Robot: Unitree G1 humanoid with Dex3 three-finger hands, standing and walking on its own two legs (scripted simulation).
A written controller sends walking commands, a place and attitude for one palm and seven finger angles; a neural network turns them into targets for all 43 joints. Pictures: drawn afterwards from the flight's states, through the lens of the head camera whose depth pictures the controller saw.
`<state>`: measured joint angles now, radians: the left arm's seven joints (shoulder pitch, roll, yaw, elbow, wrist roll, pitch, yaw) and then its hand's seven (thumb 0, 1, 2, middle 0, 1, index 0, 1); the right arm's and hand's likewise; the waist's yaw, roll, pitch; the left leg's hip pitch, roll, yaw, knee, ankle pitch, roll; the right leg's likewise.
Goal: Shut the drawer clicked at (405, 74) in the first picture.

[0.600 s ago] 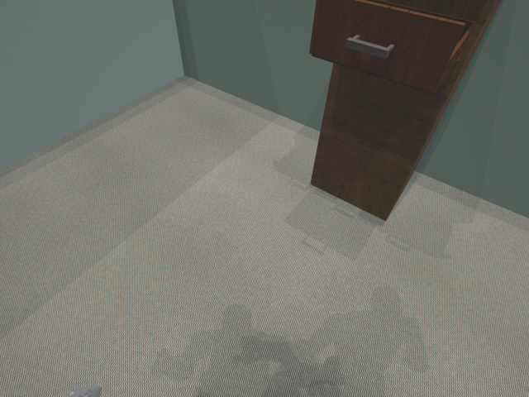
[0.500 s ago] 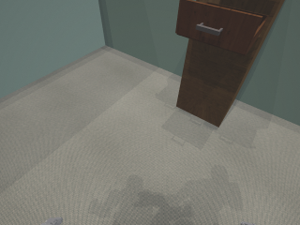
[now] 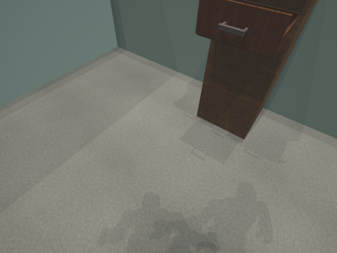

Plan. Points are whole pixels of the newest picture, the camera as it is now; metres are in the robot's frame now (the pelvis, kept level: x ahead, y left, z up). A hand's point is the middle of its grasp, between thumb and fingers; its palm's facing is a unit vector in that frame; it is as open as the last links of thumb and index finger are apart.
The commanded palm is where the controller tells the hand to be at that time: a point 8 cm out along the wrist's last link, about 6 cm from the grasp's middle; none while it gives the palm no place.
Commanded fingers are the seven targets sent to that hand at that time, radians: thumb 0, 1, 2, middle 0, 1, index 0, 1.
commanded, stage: stand and wait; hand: left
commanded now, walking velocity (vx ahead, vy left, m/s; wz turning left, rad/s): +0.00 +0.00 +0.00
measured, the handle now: (233, 28) +0.95 -0.22 +0.13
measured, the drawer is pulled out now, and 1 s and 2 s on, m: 0.27 0.27 0.27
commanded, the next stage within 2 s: look at it before walking up in 0.22 s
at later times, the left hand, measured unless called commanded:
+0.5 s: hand out of the picture +0.08 +0.24 -0.15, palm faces -0.04 -0.94 -0.33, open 7.4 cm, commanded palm none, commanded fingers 0.00 0.90 0.90 -0.20 -0.30 -0.20 -0.30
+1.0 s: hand out of the picture +0.08 +0.24 -0.16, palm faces -0.03 -0.94 -0.33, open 7.4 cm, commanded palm none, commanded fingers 0.00 0.90 0.90 -0.20 -0.30 -0.20 -0.30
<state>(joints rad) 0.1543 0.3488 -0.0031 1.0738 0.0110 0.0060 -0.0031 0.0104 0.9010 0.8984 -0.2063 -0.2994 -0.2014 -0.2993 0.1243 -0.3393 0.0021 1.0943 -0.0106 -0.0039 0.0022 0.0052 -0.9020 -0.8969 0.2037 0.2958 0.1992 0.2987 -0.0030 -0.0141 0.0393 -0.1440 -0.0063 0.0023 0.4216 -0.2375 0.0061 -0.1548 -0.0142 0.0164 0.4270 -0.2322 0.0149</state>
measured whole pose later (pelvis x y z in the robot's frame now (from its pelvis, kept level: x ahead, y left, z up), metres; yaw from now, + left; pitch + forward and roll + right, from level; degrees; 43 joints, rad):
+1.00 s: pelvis +0.00 -0.01 +0.00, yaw +0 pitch -2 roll +0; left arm 0.14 0.34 0.00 1.09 0.01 0.00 0.00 0.01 0.90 0.90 -0.21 -0.30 -0.20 -0.30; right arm 0.11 -0.33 0.01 1.12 -0.01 -0.01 0.00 0.00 -0.90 -0.90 0.20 0.30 0.20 0.30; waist 0.00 -0.01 0.03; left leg -0.13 0.01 0.00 0.38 -0.22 -0.01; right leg -0.14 0.00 0.02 0.39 -0.21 0.00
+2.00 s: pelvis +0.32 -0.01 -0.02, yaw -12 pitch -2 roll -2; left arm 0.29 0.18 0.07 1.05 0.02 0.03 0.00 0.01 0.92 0.90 -0.20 -0.30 -0.20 -0.30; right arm 0.16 -0.16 -0.03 0.98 -0.03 -0.05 -0.02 0.00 -0.93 -0.90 0.20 0.29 0.19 0.30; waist 0.02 -0.03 0.03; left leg -0.35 0.11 0.17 0.66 -0.27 0.03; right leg -0.31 0.00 -0.06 0.81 -0.49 0.00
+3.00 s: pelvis +0.42 -0.04 +0.01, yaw -34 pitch +0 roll -2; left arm 0.22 0.21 0.07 1.03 0.03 0.04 -0.03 0.01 0.91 0.90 -0.20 -0.30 -0.20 -0.30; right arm 0.39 -0.12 -0.02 1.07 -0.03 -0.05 -0.02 0.00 -0.90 -0.90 0.20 0.30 0.20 0.30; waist -0.04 -0.03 0.02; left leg -0.11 0.09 0.18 0.36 -0.25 0.01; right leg -0.43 -0.06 -0.06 0.89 -0.33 0.02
